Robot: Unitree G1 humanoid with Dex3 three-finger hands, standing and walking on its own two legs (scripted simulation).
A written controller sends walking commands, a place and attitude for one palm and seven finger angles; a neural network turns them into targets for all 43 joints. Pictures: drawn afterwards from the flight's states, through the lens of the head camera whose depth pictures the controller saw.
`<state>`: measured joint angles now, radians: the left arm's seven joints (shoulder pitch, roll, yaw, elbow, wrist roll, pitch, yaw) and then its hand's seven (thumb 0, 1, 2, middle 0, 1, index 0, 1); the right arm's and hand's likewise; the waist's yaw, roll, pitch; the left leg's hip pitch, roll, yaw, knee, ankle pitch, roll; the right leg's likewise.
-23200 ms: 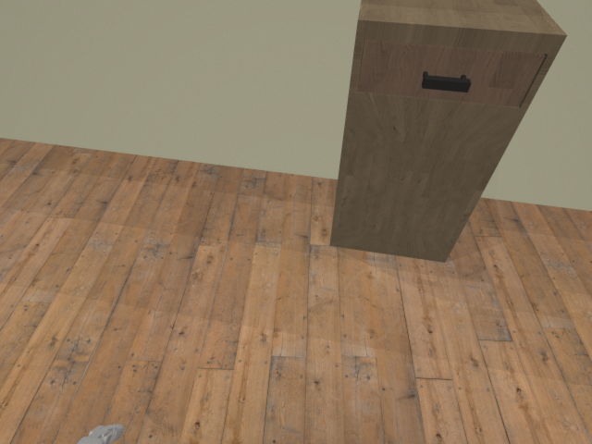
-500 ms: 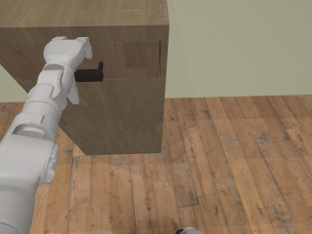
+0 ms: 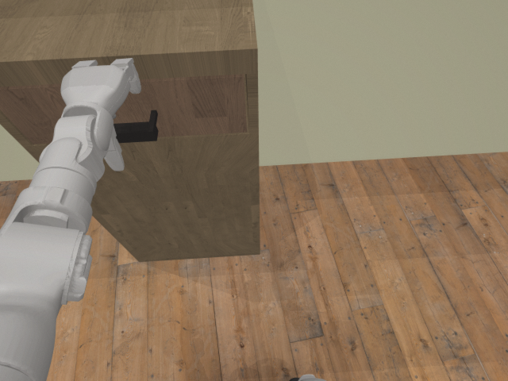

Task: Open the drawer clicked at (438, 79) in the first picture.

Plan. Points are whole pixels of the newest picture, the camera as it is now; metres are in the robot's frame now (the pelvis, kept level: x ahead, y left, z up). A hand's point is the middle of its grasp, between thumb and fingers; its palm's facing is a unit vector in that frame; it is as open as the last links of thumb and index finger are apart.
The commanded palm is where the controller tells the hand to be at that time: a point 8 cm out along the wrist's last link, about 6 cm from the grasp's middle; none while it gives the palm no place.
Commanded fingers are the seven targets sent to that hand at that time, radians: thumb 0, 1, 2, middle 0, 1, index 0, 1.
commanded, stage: re-aim the fingers above the handle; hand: left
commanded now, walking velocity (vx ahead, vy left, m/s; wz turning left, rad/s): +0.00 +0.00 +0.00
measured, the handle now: (125, 124) +0.56 +0.21 +0.05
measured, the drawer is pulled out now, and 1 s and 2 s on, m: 0.00 0.00 0.00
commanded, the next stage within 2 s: lower the fingers behind the handle in 0.26 s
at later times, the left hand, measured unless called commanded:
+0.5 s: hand (111, 122) +0.51 +0.20 +0.10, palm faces -0.03 +0.00 -1.00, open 13.8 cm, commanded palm +0.49 +0.21 +0.15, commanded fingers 0.00 -0.50 0.30 -0.30 -1.20 -0.30 -1.20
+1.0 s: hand (126, 137) +0.51 +0.19 +0.06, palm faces -0.04 -0.02 -1.00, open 13.8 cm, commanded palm +0.50 +0.20 +0.12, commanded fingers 0.00 -0.50 0.30 -0.30 -1.20 -0.30 -1.20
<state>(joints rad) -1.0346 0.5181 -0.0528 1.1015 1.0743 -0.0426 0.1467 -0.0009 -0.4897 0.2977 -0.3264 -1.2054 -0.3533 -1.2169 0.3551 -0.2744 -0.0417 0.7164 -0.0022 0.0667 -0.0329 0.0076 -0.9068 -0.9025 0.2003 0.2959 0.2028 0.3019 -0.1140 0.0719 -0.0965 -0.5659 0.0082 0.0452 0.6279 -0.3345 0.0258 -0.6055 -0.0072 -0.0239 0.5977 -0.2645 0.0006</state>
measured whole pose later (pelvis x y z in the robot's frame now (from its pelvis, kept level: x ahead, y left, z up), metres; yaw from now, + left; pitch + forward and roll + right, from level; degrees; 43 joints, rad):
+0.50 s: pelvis +0.01 +0.00 +0.00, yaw +0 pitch +16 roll -1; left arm -0.99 0.51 -0.08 1.04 1.06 -0.07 0.14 0.00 -0.49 0.30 -0.32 -1.20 -0.32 -1.21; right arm 0.33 -0.28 -0.05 0.71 0.00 0.07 -0.04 0.01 -0.91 -0.90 0.20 0.30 0.20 0.30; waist -0.09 0.06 -0.09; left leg -0.56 0.01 0.04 0.62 -0.34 0.02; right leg -0.59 -0.01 -0.03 0.59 -0.27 0.00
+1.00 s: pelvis +0.00 +0.00 -0.01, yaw +0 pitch +18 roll -1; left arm -0.95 0.49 -0.04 1.07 1.10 -0.10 0.22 0.00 -0.49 0.30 -0.32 -1.20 -0.32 -1.21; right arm 0.37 -0.27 -0.06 0.73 -0.02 0.07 -0.03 0.01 -0.91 -0.90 0.20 0.30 0.20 0.30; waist -0.12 0.06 -0.10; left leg -0.63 0.01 0.05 0.68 -0.37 0.03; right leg -0.67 -0.01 -0.02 0.64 -0.29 0.01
